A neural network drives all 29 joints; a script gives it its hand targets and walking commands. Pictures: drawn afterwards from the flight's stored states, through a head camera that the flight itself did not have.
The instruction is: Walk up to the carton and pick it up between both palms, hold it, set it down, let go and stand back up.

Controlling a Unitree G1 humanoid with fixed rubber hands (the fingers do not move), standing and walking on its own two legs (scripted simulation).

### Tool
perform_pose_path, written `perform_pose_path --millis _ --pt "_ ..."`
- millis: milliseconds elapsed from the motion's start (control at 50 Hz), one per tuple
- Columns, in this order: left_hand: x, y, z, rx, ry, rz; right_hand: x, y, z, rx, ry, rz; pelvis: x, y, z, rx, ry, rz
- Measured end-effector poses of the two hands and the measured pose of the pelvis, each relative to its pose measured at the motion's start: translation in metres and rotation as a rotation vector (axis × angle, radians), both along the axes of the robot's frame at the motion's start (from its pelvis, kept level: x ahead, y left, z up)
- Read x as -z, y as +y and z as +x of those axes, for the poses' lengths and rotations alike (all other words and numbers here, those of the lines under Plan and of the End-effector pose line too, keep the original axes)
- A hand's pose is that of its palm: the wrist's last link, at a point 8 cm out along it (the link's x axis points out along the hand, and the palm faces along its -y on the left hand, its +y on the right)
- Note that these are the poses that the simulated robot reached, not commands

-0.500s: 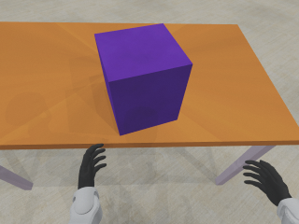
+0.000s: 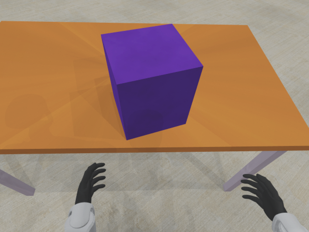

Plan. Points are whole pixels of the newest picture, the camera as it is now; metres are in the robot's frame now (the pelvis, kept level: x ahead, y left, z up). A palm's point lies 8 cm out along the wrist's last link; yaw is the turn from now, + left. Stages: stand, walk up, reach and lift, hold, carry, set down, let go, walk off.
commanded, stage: set down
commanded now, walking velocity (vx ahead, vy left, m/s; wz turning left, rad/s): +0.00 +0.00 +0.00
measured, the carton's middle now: (148, 84) +0.52 +0.06 +0.05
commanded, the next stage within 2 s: let go in 0.48 s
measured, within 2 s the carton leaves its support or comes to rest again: neither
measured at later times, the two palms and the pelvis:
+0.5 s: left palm (74, 204) +0.19 +0.23 -0.05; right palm (256, 210) +0.20 -0.24 -0.06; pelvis +0.01 +0.01 +0.00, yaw +0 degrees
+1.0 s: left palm (72, 212) +0.18 +0.24 -0.08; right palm (250, 215) +0.19 -0.22 -0.07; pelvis +0.02 +0.01 +0.00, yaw +0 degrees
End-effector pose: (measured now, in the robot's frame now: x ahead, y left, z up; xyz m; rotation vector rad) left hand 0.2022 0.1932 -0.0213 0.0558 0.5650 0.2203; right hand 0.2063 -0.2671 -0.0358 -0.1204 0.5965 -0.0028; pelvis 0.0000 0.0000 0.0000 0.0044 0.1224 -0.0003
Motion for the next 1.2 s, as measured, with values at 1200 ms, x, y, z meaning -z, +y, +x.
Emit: perform_pose_path --millis 1200 --pt "0.077 0.088 -0.049 0.052 0.284 0.094 0.034 0.04 -0.006 0.045 0.129 -0.154 0.01 0.012 0.024 -0.004 -0.052 -0.004"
